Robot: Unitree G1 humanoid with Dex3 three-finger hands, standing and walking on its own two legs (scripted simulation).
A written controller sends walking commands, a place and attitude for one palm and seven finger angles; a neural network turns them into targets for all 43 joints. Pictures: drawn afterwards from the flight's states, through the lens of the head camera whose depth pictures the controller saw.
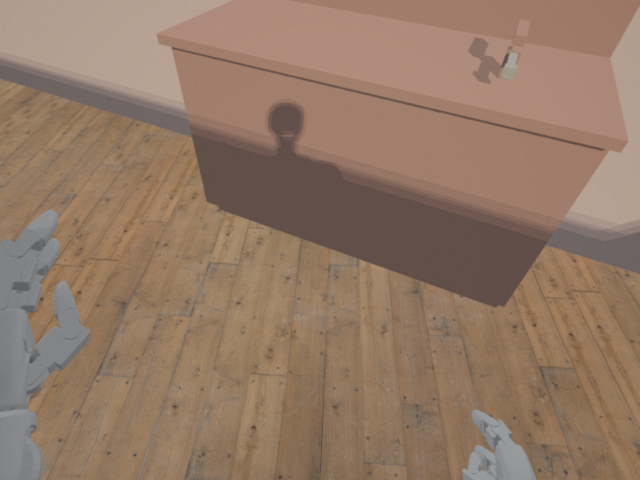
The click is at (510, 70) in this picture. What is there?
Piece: tap's lever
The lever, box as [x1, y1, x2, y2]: [500, 63, 517, 79]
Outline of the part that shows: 505,63 500,77 512,79 517,65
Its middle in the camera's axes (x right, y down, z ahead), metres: +0.46 -0.40 +0.94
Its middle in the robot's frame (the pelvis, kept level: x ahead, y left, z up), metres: +1.00 -0.40 +0.10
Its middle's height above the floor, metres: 0.88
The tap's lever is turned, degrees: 0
